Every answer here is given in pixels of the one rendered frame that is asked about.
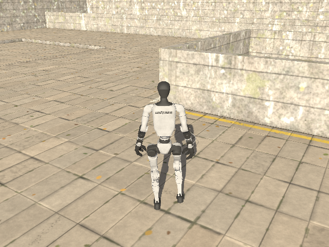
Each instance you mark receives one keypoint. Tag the left robot forearm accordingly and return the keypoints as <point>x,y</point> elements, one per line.
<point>140,137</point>

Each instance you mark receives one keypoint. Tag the robot head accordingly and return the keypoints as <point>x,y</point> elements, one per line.
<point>163,89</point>

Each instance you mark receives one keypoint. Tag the robot left upper arm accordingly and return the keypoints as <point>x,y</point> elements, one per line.
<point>145,117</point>

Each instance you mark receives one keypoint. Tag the robot right upper arm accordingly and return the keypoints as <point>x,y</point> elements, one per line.
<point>182,117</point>

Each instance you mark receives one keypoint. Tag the robot right hand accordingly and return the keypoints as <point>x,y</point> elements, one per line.
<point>190,151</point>

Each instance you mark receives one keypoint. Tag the robot right shin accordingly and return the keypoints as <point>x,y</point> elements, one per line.
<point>178,178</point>

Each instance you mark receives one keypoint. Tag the robot left hand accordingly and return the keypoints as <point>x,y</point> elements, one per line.
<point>137,149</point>

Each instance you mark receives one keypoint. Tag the right robot forearm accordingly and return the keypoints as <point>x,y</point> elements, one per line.
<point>188,138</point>

